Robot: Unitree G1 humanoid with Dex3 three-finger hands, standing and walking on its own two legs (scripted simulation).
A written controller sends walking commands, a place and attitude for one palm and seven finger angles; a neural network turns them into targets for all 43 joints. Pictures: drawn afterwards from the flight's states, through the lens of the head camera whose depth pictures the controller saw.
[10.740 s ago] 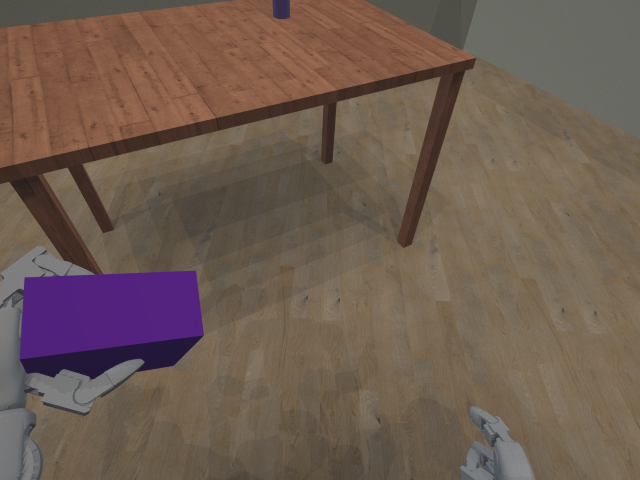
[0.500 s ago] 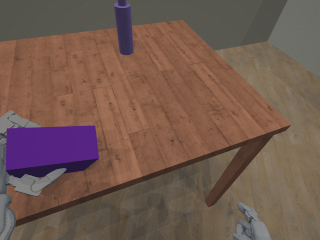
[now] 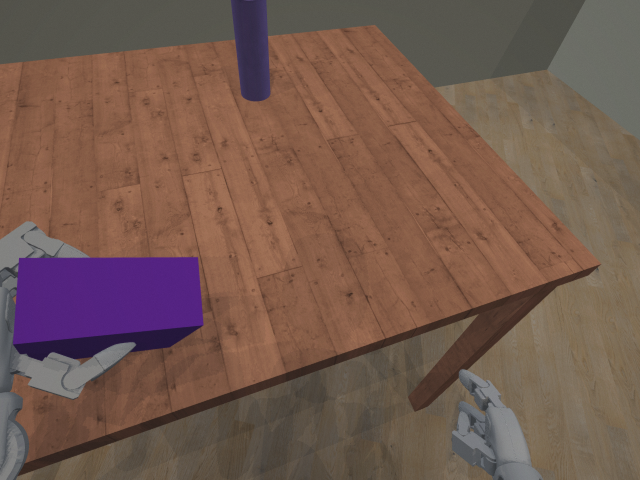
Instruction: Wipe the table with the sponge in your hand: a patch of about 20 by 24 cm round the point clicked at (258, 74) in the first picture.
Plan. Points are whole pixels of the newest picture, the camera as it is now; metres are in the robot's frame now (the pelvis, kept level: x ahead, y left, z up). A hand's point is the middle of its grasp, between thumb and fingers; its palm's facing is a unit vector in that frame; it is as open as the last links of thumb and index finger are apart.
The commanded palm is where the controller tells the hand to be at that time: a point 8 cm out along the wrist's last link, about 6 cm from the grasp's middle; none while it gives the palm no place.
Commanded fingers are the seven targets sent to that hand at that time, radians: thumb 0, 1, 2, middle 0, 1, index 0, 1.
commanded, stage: come to a stop and stand still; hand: left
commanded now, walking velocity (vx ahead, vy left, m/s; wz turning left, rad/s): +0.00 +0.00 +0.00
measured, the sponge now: (136, 310) +0.24 +0.21 +0.13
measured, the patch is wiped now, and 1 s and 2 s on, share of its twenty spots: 0.00 0.00 0.00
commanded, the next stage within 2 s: look again from close up in 1.22 s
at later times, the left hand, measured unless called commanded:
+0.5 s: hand (76, 349) +0.19 +0.23 +0.15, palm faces +0.34 -0.85 -0.40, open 10.0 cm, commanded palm +0.14 +0.27 +0.18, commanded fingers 0.00 0.10 1.30 -1.20 -1.60 -1.20 -1.60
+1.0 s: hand (52, 312) +0.22 +0.26 +0.16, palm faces +0.39 -0.83 -0.40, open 10.0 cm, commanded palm +0.15 +0.29 +0.18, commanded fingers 0.00 0.10 1.30 -1.20 -1.60 -1.20 -1.60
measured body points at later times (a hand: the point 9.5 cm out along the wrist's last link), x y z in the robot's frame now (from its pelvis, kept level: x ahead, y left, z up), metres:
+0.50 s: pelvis -0.02 -0.01 +0.00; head -0.02 +0.00 +0.45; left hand +0.17 +0.28 +0.17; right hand +0.14 -0.24 -0.07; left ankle +0.02 +0.09 -0.74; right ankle -0.02 -0.16 -0.74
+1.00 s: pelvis -0.01 +0.01 +0.00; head +0.03 +0.04 +0.45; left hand +0.19 +0.30 +0.18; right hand +0.18 -0.21 -0.07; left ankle +0.02 +0.09 -0.74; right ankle -0.02 -0.16 -0.74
